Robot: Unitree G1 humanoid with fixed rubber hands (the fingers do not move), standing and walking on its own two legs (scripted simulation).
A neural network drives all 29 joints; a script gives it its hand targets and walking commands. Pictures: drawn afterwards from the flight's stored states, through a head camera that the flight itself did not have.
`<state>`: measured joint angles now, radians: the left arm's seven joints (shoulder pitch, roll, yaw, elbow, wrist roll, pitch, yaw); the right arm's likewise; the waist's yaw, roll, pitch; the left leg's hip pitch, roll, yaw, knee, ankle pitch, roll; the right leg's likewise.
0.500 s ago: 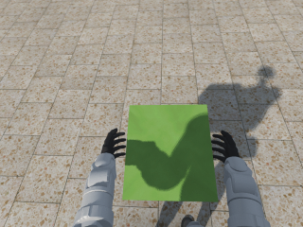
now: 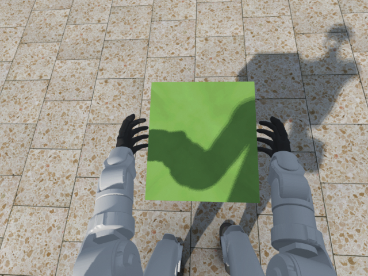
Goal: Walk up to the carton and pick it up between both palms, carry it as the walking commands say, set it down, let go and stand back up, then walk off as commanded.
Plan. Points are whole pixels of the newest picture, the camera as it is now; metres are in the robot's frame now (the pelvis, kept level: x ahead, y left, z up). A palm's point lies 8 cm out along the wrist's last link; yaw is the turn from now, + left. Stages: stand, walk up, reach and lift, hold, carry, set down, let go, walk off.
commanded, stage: set down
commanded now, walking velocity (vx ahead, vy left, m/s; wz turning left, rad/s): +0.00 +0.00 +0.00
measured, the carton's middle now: (201, 144) +0.44 -0.01 -0.16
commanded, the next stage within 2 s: none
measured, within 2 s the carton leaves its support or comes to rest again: neither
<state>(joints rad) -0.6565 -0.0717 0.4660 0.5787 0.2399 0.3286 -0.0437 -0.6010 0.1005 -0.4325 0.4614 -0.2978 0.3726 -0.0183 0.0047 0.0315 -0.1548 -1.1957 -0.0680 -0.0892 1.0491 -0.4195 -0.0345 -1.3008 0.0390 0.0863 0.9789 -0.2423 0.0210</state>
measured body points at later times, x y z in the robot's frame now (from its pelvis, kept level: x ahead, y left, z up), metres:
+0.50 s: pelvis -0.01 +0.01 -0.08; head +0.21 -0.01 +0.31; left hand +0.44 +0.17 -0.16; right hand +0.42 -0.17 -0.17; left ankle +0.03 +0.14 -0.65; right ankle +0.10 -0.12 -0.65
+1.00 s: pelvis -0.03 +0.01 -0.15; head +0.24 +0.00 +0.21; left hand +0.45 +0.17 -0.25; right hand +0.45 -0.17 -0.25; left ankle +0.03 +0.14 -0.65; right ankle +0.10 -0.12 -0.65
